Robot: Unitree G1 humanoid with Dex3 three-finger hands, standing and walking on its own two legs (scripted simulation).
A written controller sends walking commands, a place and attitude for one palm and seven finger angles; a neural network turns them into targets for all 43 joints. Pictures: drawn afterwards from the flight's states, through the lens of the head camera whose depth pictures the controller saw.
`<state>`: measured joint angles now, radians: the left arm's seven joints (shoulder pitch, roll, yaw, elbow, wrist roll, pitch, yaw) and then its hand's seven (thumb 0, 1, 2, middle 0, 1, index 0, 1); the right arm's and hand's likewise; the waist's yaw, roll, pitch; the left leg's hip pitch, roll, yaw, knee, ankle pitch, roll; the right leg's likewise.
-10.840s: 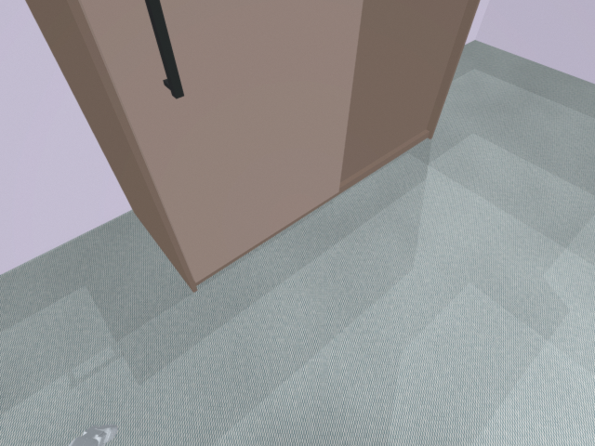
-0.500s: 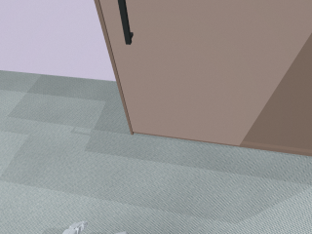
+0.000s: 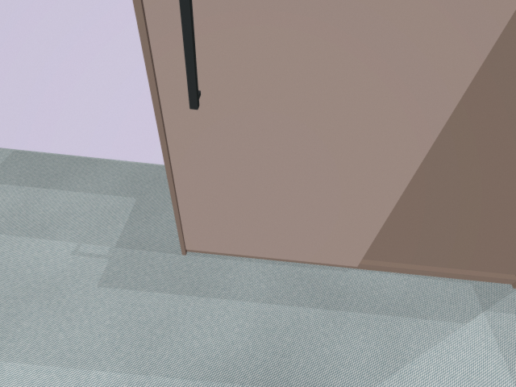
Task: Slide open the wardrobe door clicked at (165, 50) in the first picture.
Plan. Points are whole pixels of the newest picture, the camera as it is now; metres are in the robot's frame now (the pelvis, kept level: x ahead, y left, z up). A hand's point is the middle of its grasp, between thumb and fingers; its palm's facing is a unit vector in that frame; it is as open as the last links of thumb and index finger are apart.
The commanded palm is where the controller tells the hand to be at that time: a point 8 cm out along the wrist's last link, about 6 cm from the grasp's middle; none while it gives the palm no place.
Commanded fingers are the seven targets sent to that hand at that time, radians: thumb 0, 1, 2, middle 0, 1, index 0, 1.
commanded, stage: take the last steps up to it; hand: left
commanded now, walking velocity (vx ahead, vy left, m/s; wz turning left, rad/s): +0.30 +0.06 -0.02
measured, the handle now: (191, 44) +0.75 +0.19 +0.18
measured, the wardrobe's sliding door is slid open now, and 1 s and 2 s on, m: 0.00 0.00 0.00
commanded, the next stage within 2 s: come to a stop and stand still in 0.62 s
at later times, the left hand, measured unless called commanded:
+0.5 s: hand (186, 351) +0.22 +0.13 -0.16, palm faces +0.10 -0.97 -0.23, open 7.1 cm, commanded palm none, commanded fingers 0.00 0.90 0.90 -0.20 -0.30 -0.20 -0.30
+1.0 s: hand (159, 349) +0.23 +0.19 -0.19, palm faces +0.07 -0.98 -0.21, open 7.3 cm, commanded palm none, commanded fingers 0.00 0.90 0.90 -0.20 -0.30 -0.20 -0.30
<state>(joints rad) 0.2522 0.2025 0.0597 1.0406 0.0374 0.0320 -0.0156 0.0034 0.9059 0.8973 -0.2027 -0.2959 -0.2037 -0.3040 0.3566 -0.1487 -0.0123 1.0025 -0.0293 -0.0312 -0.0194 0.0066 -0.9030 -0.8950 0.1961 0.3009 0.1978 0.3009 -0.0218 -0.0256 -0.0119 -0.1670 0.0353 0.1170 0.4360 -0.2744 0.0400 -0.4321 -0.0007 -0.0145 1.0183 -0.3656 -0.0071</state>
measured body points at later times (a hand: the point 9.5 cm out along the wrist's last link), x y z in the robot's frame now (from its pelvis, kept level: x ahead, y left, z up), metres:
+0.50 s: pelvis +0.14 -0.05 +0.00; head +0.15 -0.07 +0.44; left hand +0.21 +0.18 -0.14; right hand +0.10 -0.27 -0.17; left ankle +0.11 +0.08 -0.67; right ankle +0.15 -0.14 -0.74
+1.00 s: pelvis +0.25 +0.01 -0.01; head +0.30 +0.02 +0.44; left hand +0.23 +0.24 -0.17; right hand +0.37 -0.21 -0.15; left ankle +0.31 +0.12 -0.74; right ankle +0.22 -0.12 -0.69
